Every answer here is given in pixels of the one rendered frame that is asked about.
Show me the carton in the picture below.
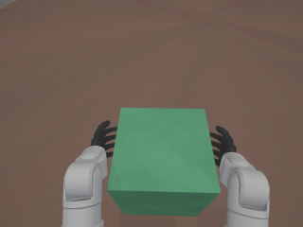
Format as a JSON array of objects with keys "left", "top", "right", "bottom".
[{"left": 107, "top": 108, "right": 221, "bottom": 217}]

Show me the right robot forearm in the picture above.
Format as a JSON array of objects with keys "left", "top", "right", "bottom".
[{"left": 219, "top": 151, "right": 270, "bottom": 227}]

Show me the robot right hand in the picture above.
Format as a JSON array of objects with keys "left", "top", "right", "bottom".
[{"left": 209, "top": 126, "right": 237, "bottom": 167}]

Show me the robot left hand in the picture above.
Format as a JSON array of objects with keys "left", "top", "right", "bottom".
[{"left": 90, "top": 120, "right": 117, "bottom": 158}]

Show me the left robot forearm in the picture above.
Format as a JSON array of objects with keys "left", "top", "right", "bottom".
[{"left": 61, "top": 146, "right": 108, "bottom": 227}]

